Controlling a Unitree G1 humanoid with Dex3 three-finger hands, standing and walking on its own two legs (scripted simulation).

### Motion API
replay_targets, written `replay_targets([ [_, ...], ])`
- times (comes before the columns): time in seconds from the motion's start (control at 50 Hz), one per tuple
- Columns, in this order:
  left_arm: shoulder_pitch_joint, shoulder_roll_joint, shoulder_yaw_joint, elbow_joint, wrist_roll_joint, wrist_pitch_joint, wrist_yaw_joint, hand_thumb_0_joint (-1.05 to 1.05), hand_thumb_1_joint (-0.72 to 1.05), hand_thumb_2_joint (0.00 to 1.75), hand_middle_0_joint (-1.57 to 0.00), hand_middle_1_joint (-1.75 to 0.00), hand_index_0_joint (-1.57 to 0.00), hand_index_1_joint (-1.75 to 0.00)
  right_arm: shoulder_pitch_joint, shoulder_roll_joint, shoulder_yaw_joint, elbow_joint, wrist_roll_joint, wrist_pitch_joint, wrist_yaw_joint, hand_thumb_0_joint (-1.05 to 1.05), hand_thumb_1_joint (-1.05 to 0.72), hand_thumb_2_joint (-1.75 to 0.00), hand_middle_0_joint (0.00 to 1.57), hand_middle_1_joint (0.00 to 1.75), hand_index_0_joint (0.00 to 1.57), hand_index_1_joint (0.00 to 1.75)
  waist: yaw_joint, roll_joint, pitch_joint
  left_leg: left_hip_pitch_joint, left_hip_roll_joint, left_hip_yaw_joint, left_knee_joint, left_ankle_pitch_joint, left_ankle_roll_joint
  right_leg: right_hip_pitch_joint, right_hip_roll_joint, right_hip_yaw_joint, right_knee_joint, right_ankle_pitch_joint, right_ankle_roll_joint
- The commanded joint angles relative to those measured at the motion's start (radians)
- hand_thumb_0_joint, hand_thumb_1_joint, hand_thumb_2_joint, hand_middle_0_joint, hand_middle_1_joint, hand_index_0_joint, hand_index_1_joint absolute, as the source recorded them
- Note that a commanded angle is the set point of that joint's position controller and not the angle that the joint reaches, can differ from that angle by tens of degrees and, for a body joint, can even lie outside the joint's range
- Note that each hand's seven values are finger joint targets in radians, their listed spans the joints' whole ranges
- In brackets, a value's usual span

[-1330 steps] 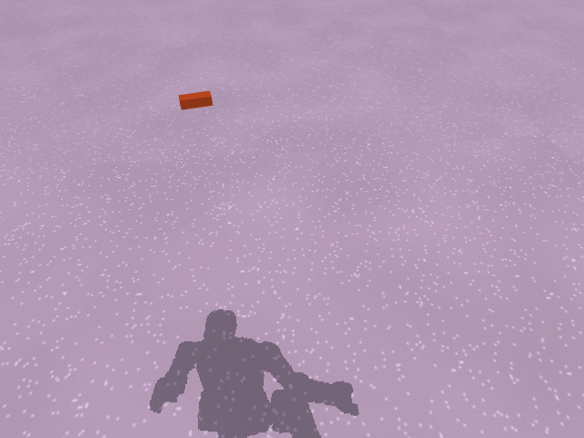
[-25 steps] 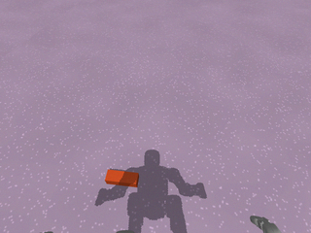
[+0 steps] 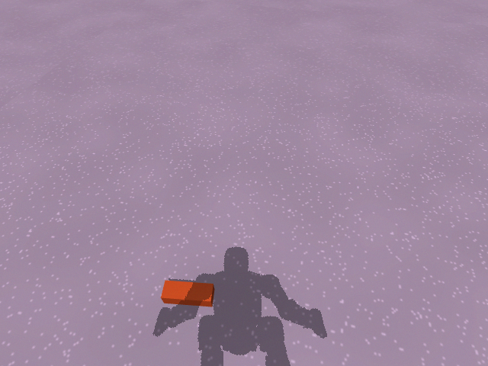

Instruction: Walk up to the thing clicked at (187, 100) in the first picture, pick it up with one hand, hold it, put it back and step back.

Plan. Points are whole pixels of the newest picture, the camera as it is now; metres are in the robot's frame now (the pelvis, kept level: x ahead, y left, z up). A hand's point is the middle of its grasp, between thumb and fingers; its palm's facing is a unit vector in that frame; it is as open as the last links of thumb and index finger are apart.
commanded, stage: stand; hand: left
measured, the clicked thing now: (188, 293) +0.50 +0.24 -0.75
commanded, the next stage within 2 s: none
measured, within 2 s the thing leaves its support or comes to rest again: neither
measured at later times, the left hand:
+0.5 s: hand out of the picture +0.10 +0.25 -0.15, palm faces -0.03 -0.94 -0.34, open 7.3 cm
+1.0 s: hand out of the picture +0.10 +0.25 -0.15, palm faces -0.01 -0.94 -0.34, open 7.3 cm
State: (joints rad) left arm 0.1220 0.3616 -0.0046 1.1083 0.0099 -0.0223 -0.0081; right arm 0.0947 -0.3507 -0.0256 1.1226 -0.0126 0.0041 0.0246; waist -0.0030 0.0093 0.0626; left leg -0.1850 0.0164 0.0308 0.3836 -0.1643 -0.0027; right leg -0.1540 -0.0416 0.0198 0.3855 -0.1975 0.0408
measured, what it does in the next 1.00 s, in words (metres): stands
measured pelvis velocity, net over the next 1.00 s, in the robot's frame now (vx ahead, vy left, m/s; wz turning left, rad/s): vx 0.02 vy -0.01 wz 0.02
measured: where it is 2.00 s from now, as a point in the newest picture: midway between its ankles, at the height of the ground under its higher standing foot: outside the picture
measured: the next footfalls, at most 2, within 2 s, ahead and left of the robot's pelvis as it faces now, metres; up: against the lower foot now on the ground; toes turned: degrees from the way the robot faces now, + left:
none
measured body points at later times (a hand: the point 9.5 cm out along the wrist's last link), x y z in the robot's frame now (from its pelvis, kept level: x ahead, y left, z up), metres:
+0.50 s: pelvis +0.02 -0.01 +0.00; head +0.04 -0.01 +0.45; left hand +0.10 +0.29 -0.13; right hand +0.11 -0.31 -0.13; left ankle +0.03 +0.12 -0.74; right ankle +0.01 -0.15 -0.74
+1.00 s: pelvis +0.02 -0.01 +0.00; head +0.04 +0.00 +0.45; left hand +0.10 +0.30 -0.13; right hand +0.11 -0.30 -0.13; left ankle +0.03 +0.12 -0.74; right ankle +0.01 -0.15 -0.74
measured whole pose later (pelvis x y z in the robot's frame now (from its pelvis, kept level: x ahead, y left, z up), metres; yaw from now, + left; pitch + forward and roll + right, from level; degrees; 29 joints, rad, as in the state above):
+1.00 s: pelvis +0.02 -0.01 +0.00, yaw +1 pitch -2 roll +0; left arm 0.10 0.36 0.00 1.13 0.01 -0.01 -0.01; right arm 0.09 -0.35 -0.01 1.13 -0.01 -0.02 0.00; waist 0.00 0.00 0.05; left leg -0.13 0.02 0.01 0.33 -0.17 -0.01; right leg -0.08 -0.04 0.00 0.30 -0.19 0.03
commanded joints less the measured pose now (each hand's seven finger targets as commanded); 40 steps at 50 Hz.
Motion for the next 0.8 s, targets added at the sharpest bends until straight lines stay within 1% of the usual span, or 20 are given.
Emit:
replay_targets([
  [0.0, -0.021, 0.212, 0.047, -0.038, 0.001, -0.016, 0.010, 0.00, 0.90, 0.90, -0.20, -0.30, -0.20, -0.30, -0.060, -0.217, -0.029, -0.054, 0.005, -0.036, -0.015, 0.00, -0.90, -0.90, 0.20, 0.30, 0.20, 0.30, 0.002, 0.006, -0.065, 0.028, 0.119, -0.138, -0.134, -0.061, 0.026, -0.003, -0.083, 0.072, -0.093, 0.030, -0.053],
  [0.02, -0.016, 0.212, 0.047, -0.037, 0.001, -0.017, 0.011, 0.00, 0.90, 0.90, -0.20, -0.30, -0.20, -0.30, -0.068, -0.222, -0.031, -0.055, 0.003, -0.038, -0.015, 0.00, -0.90, -0.90, 0.20, 0.30, 0.20, 0.30, 0.010, 0.003, -0.077, 0.049, 0.122, -0.134, -0.122, -0.029, 0.027, 0.001, -0.087, 0.070, -0.094, 0.040, -0.053],
  [0.04, -0.031, 0.216, 0.046, -0.039, 0.002, -0.020, 0.011, 0.00, 0.90, 0.90, -0.20, -0.30, -0.20, -0.30, -0.059, -0.213, -0.029, -0.052, 0.004, -0.040, -0.015, 0.00, -0.90, -0.90, 0.20, 0.30, 0.20, 0.30, 0.000, -0.009, -0.082, 0.055, 0.120, -0.128, -0.114, 0.020, 0.025, 0.005, -0.091, 0.074, -0.096, 0.062, -0.053],
  [0.12, -0.036, 0.216, 0.047, -0.035, 0.002, -0.020, 0.011, 0.00, 0.90, 0.90, -0.20, -0.30, -0.20, -0.30, -0.054, -0.214, -0.030, -0.045, 0.005, -0.040, -0.018, 0.00, -0.90, -0.90, 0.20, 0.30, 0.20, 0.30, -0.002, -0.017, -0.083, 0.073, 0.119, -0.116, -0.099, 0.055, 0.022, 0.009, -0.093, 0.074, -0.111, 0.073, -0.051],
  [0.14, -0.034, 0.213, 0.046, -0.034, 0.001, -0.020, 0.011, 0.00, 0.90, 0.90, -0.20, -0.30, -0.20, -0.30, -0.044, -0.216, -0.027, -0.044, 0.005, -0.040, -0.017, 0.00, -0.90, -0.90, 0.20, 0.30, 0.20, 0.30, -0.007, -0.005, -0.082, 0.059, 0.116, -0.114, -0.105, 0.039, 0.021, 0.016, -0.091, 0.070, -0.117, 0.075, -0.048],
  [0.16, -0.037, 0.216, 0.047, -0.036, 0.000, -0.019, 0.011, 0.00, 0.90, 0.90, -0.20, -0.30, -0.20, -0.30, -0.054, -0.215, -0.026, -0.046, 0.005, -0.042, -0.018, 0.00, -0.90, -0.90, 0.20, 0.30, 0.20, 0.30, -0.002, -0.006, -0.086, 0.068, 0.118, -0.112, -0.102, 0.069, 0.019, 0.026, -0.094, 0.072, -0.111, 0.106, -0.051],
  [0.24, -0.044, 0.209, 0.047, -0.036, 0.000, -0.020, 0.013, 0.00, 0.90, 0.90, -0.20, -0.30, -0.20, -0.30, -0.053, -0.220, -0.025, -0.044, 0.007, -0.045, -0.022, 0.00, -0.90, -0.90, 0.20, 0.30, 0.20, 0.30, -0.003, -0.005, -0.120, 0.100, 0.127, -0.107, -0.083, 0.168, 0.019, 0.050, -0.098, 0.065, -0.102, 0.178, -0.048],
  [0.28, -0.049, 0.212, 0.048, -0.037, -0.001, -0.019, 0.013, 0.00, 0.90, 0.90, -0.20, -0.30, -0.20, -0.30, -0.052, -0.220, -0.024, -0.043, 0.008, -0.044, -0.024, 0.00, -0.90, -0.90, 0.20, 0.30, 0.20, 0.30, -0.006, -0.009, -0.125, 0.105, 0.126, -0.103, -0.078, 0.182, 0.015, 0.056, -0.096, 0.059, -0.104, 0.192, -0.046],
  [0.32, -0.057, 0.210, 0.049, -0.038, 0.001, -0.016, 0.013, 0.00, 0.90, 0.90, -0.20, -0.30, -0.20, -0.30, -0.043, -0.214, -0.020, -0.044, 0.007, -0.043, -0.027, 0.00, -0.90, -0.90, 0.20, 0.30, 0.20, 0.30, -0.010, -0.011, -0.134, 0.099, 0.129, -0.098, -0.075, 0.220, 0.017, 0.082, -0.099, 0.056, -0.096, 0.237, -0.047],
  [0.34, -0.046, 0.205, 0.048, -0.035, -0.001, -0.016, 0.013, 0.00, 0.90, 0.90, -0.20, -0.30, -0.20, -0.30, -0.054, -0.220, -0.021, -0.042, 0.009, -0.043, -0.027, 0.00, -0.90, -0.90, 0.20, 0.30, 0.20, 0.30, -0.003, 0.000, -0.126, 0.110, 0.127, -0.099, -0.075, 0.217, 0.015, 0.068, -0.097, 0.054, -0.100, 0.234, -0.045],
  [0.36, -0.051, 0.205, 0.047, -0.033, -0.002, -0.015, 0.013, 0.00, 0.90, 0.90, -0.20, -0.30, -0.20, -0.30, -0.051, -0.217, -0.017, -0.043, 0.009, -0.042, -0.027, 0.00, -0.90, -0.90, 0.20, 0.30, 0.20, 0.30, -0.006, 0.001, -0.113, 0.092, 0.124, -0.097, -0.083, 0.194, 0.015, 0.070, -0.097, 0.055, -0.108, 0.210, -0.043],
  [0.38, -0.059, 0.211, 0.050, -0.035, -0.001, -0.015, 0.015, 0.00, 0.90, 0.90, -0.20, -0.30, -0.20, -0.30, -0.050, -0.215, -0.018, -0.044, 0.007, -0.041, -0.027, 0.00, -0.90, -0.90, 0.20, 0.30, 0.20, 0.30, -0.008, -0.011, -0.121, 0.098, 0.129, -0.099, -0.083, 0.199, 0.015, 0.077, -0.096, 0.051, -0.101, 0.209, -0.045],
  [0.48, -0.060, 0.209, 0.050, -0.031, -0.001, -0.011, 0.013, 0.00, 0.90, 0.90, -0.20, -0.30, -0.20, -0.30, -0.058, -0.214, -0.016, -0.044, 0.006, -0.037, -0.027, 0.00, -0.90, -0.90, 0.20, 0.30, 0.20, 0.30, -0.004, -0.010, -0.091, 0.088, 0.122, -0.101, -0.097, 0.135, 0.010, 0.050, -0.092, 0.053, -0.121, 0.137, -0.046],
  [0.52, -0.054, 0.206, 0.047, -0.030, 0.000, -0.013, 0.013, 0.00, 0.90, 0.90, -0.20, -0.30, -0.20, -0.30, -0.069, -0.220, -0.019, -0.047, 0.007, -0.037, -0.027, 0.00, -0.90, -0.90, 0.20, 0.30, 0.20, 0.30, -0.002, -0.009, -0.099, 0.103, 0.125, -0.102, -0.088, 0.141, 0.013, 0.041, -0.094, 0.054, -0.127, 0.144, -0.045],
  [0.54, -0.060, 0.208, 0.048, -0.032, 0.003, -0.014, 0.013, 0.00, 0.90, 0.90, -0.20, -0.30, -0.20, -0.30, -0.057, -0.220, -0.019, -0.045, 0.006, -0.037, -0.027, 0.00, -0.90, -0.90, 0.20, 0.30, 0.20, 0.30, -0.008, -0.010, -0.116, 0.100, 0.128, -0.100, -0.083, 0.160, 0.017, 0.064, -0.098, 0.055, -0.125, 0.171, -0.045],
  [0.58, -0.059, 0.210, 0.049, -0.034, 0.000, -0.016, 0.014, 0.00, 0.90, 0.90, -0.20, -0.30, -0.20, -0.30, -0.060, -0.217, -0.017, -0.043, 0.007, -0.038, -0.027, 0.00, -0.90, -0.90, 0.20, 0.30, 0.20, 0.30, -0.005, -0.012, -0.128, 0.121, 0.130, -0.101, -0.074, 0.214, 0.015, 0.070, -0.101, 0.054, -0.113, 0.223, -0.046],
  [0.6, -0.056, 0.207, 0.049, -0.031, 0.000, -0.014, 0.014, 0.00, 0.90, 0.90, -0.20, -0.30, -0.20, -0.30, -0.056, -0.218, -0.016, -0.045, 0.006, -0.038, -0.028, 0.00, -0.90, -0.90, 0.20, 0.30, 0.20, 0.30, -0.004, -0.004, -0.123, 0.103, 0.125, -0.094, -0.077, 0.203, 0.018, 0.079, -0.101, 0.052, -0.120, 0.222, -0.046],
  [0.64, -0.059, 0.209, 0.049, -0.031, -0.003, -0.013, 0.014, 0.00, 0.90, 0.90, -0.20, -0.30, -0.20, -0.30, -0.054, -0.216, -0.014, -0.043, 0.007, -0.042, -0.028, 0.00, -0.90, -0.90, 0.20, 0.30, 0.20, 0.30, -0.004, -0.001, -0.120, 0.105, 0.129, -0.100, -0.087, 0.223, 0.012, 0.084, -0.097, 0.046, -0.107, 0.217, -0.047],
  [0.72, -0.056, 0.205, 0.049, -0.029, 0.001, -0.011, 0.015, 0.00, 0.90, 0.90, -0.20, -0.30, -0.20, -0.30, -0.057, -0.219, -0.017, -0.046, 0.008, -0.040, -0.031, 0.00, -0.90, -0.90, 0.20, 0.30, 0.20, 0.30, -0.002, -0.009, -0.132, 0.118, 0.132, -0.100, -0.079, 0.242, 0.018, 0.090, -0.100, 0.041, -0.108, 0.226, -0.046],
  [0.78, -0.059, 0.202, 0.049, -0.029, 0.000, -0.008, 0.015, 0.00, 0.90, 0.90, -0.20, -0.30, -0.20, -0.30, -0.052, -0.220, -0.015, -0.045, 0.006, -0.039, -0.031, 0.00, -0.90, -0.90, 0.20, 0.30, 0.20, 0.30, 0.000, 0.001, -0.106, 0.096, 0.126, -0.101, -0.093, 0.204, 0.016, 0.085, -0.097, 0.040, -0.115, 0.186, -0.047],
])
